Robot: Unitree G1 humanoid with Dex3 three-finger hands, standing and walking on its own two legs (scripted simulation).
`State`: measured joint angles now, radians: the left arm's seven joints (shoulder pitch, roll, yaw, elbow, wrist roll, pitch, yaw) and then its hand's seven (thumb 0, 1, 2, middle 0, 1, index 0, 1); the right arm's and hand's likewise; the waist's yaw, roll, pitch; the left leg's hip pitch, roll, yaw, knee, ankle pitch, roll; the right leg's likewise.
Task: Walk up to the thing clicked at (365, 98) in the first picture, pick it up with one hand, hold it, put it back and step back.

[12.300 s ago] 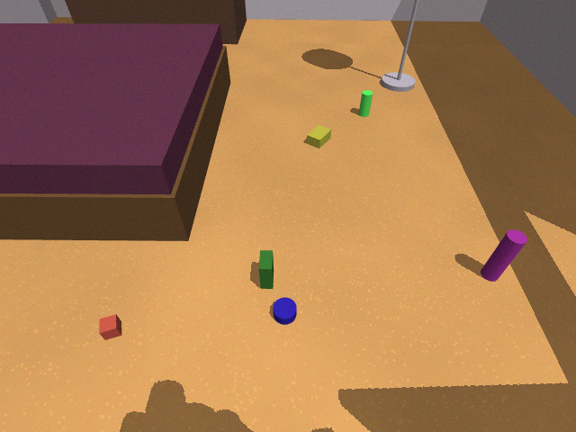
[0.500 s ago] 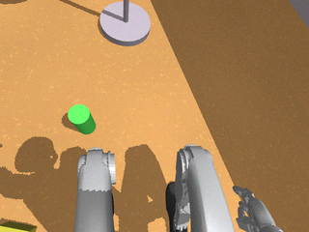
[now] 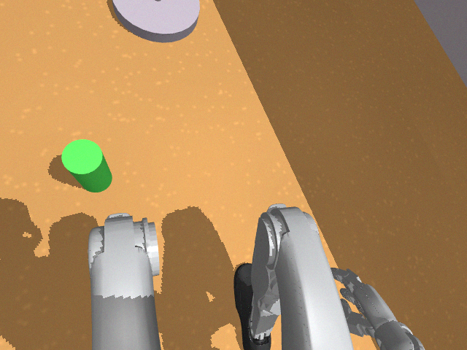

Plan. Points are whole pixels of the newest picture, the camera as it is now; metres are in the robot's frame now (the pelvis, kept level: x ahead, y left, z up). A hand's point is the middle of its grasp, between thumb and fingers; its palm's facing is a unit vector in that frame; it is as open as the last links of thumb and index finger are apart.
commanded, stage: approach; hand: left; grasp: from the side
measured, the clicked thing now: (90, 168) +0.45 +0.25 -0.25
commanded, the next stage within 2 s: close in in 0.18 s
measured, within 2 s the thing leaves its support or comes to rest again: neither
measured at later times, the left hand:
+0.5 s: hand (57, 176) +0.41 +0.29 -0.19, palm faces +0.17 -0.98 +0.05, open 17.6 cm
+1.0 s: hand (83, 176) +0.42 +0.25 -0.21, palm faces +0.19 -0.98 +0.02, open 17.2 cm
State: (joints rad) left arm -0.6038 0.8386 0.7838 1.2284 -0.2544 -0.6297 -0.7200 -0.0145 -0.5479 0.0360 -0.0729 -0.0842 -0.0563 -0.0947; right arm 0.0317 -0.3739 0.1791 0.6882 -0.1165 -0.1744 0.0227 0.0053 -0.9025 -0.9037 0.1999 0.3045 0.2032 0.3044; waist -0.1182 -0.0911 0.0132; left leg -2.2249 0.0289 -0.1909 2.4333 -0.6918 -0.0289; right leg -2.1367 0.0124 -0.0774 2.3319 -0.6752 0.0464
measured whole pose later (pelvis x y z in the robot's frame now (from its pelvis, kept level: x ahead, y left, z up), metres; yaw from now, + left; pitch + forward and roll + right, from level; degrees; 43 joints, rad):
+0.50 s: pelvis -0.01 +0.01 -0.05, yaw -5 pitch +15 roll -14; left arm -0.61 0.79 0.67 1.41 -0.18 -0.98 -0.43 -0.02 -0.57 0.03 -0.07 -0.09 -0.06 -0.09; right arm -0.16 -0.38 0.41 0.59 -0.29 -0.07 0.09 0.00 -0.93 -0.91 0.20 0.30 0.20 0.30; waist -0.22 -0.22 0.23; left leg -2.23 0.01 -0.34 2.64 -0.71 -0.04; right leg -2.10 0.06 -0.17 2.44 -0.65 0.07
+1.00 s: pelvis -0.02 +0.02 -0.05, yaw -7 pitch +10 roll -17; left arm -0.60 0.78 0.53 1.46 -0.11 -1.13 -0.13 -0.02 -0.47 0.07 -0.05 -0.06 -0.05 -0.06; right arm -0.16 -0.39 0.49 0.56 -0.37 -0.01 0.14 0.00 -0.92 -0.91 0.20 0.30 0.20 0.30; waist -0.25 -0.26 0.29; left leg -2.20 0.01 -0.39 2.68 -0.69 -0.02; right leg -2.05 0.08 -0.21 2.43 -0.61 0.07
